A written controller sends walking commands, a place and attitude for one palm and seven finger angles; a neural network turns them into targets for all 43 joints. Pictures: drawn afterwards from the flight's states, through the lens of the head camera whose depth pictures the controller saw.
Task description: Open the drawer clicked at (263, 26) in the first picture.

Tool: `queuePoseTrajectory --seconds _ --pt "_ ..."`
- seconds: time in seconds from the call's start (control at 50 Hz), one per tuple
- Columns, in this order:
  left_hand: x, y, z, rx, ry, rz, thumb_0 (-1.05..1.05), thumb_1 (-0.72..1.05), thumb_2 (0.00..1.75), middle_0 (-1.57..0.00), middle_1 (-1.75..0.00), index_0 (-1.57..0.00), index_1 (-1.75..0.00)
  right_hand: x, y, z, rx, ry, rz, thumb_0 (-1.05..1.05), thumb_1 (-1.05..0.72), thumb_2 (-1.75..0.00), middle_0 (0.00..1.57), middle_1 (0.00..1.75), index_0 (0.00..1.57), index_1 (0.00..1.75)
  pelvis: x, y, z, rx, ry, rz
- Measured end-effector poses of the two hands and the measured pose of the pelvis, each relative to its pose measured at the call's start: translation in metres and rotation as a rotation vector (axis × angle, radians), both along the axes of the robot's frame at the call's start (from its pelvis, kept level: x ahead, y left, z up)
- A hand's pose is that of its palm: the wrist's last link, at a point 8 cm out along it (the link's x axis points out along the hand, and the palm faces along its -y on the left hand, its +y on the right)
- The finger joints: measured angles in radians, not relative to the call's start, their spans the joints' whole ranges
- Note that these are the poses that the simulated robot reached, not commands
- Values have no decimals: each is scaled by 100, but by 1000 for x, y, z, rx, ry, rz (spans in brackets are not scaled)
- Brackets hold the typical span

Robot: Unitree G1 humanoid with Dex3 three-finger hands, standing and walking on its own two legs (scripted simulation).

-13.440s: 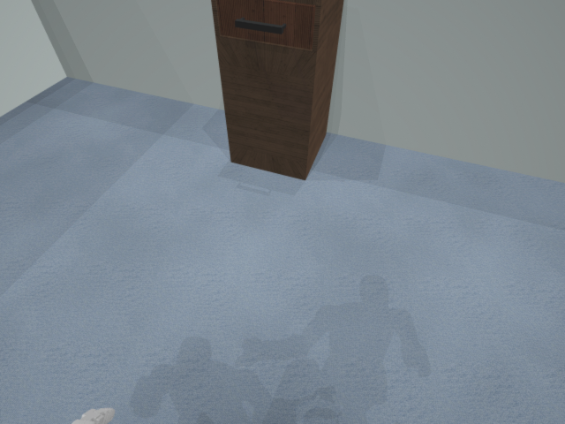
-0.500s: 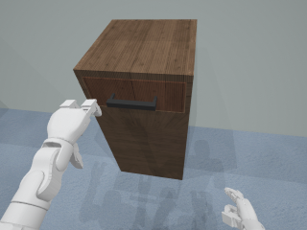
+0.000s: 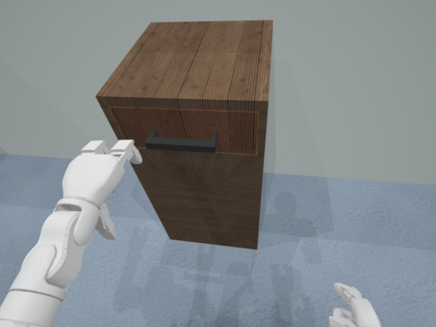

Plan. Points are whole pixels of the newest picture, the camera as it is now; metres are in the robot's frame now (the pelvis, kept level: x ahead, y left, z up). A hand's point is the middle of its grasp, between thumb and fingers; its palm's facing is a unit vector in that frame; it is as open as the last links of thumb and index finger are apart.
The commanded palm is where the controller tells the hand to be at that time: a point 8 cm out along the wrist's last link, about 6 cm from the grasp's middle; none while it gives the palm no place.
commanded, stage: move the hooked fingers above the handle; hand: left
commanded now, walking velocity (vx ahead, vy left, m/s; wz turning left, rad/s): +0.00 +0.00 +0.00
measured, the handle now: (182, 139) +0.55 +0.18 -0.01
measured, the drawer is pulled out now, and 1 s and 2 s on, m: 0.00 0.00 0.00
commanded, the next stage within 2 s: none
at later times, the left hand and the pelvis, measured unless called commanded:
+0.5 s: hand (140, 172) +0.36 +0.21 +0.08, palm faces +0.01 -0.05 -1.00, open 13.8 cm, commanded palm +0.35 +0.22 +0.14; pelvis +0.00 -0.01 +0.00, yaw +0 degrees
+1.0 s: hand (161, 152) +0.44 +0.19 +0.06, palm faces -0.05 -0.01 -1.00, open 13.8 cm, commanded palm +0.43 +0.20 +0.12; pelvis +0.01 -0.01 -0.01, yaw -1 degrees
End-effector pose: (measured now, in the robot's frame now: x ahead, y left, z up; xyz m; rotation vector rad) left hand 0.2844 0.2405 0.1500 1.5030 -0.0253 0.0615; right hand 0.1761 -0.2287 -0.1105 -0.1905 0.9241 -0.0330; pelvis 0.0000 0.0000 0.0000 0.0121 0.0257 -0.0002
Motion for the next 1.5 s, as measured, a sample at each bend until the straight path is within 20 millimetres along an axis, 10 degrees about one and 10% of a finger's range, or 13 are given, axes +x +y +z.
queuePoseTrajectory --seconds 0.28,1.5 --pt "22 -21 -11 10 41 -58 0 -50 30 -32 -120 -32 -120 5 8 4 9 -37 16 1 -91 -89 20 30 20 30 -5 -4 -1 2 7 10" --pt "195 -61 -50 50 96 -69 0 -49 30 -32 -120 -32 -120 -138 -44 -29 -103 348 -274 0 -91 -89 20 30 20 30 13 -1 -17 -5 220 -14"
